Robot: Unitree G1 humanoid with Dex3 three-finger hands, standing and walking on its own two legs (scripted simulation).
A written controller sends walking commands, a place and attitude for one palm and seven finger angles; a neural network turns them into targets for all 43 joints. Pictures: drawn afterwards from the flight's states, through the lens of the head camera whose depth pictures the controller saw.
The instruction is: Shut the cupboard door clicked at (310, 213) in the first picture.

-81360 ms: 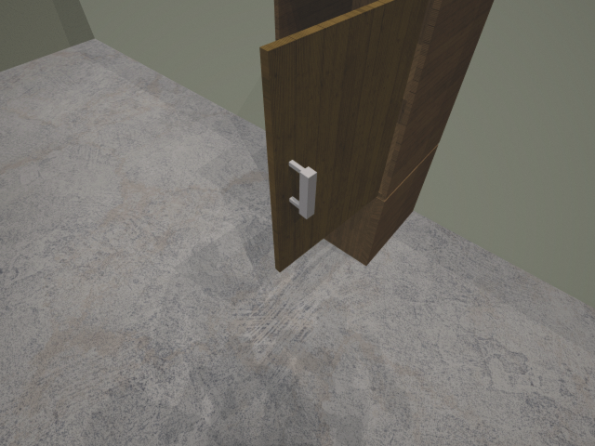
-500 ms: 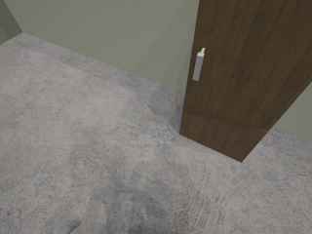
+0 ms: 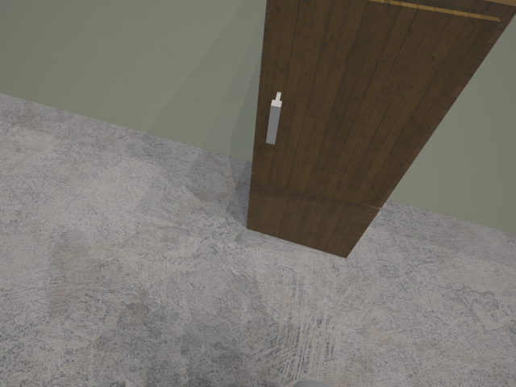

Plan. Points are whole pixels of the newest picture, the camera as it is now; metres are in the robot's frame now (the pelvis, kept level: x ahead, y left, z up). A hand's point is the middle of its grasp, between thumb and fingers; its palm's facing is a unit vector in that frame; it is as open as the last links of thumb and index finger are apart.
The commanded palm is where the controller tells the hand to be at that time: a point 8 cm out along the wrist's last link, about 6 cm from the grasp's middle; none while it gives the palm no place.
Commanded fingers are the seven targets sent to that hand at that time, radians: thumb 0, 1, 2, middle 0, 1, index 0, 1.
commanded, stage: take the last steps up to it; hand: left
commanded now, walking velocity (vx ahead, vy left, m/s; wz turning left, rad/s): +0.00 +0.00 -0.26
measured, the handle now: (274, 118) +0.72 -0.01 -0.04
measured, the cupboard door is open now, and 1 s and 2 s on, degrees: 6 6 6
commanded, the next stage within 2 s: come to a stop and stand still in 0.78 s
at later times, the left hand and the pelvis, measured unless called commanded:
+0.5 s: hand out of the picture +0.10 +0.17 -0.20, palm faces -0.08 -0.99 -0.14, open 7.4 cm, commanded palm none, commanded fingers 0.00 0.90 0.90 -0.20 -0.30 -0.20 -0.30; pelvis +0.08 -0.02 -0.02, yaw -6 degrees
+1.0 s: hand (239, 281) +0.34 +0.05 -0.17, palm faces -0.12 -0.97 -0.21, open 7.3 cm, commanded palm none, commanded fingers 0.00 0.90 0.90 -0.20 -0.30 -0.20 -0.30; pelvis +0.23 -0.11 -0.01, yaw -8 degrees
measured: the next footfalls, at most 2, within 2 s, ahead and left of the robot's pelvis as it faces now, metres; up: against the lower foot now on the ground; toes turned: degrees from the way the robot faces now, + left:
right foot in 0.16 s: +0.01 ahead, -0.14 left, +0.00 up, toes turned -4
left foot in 0.44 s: +0.14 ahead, +0.09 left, +0.00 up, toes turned +2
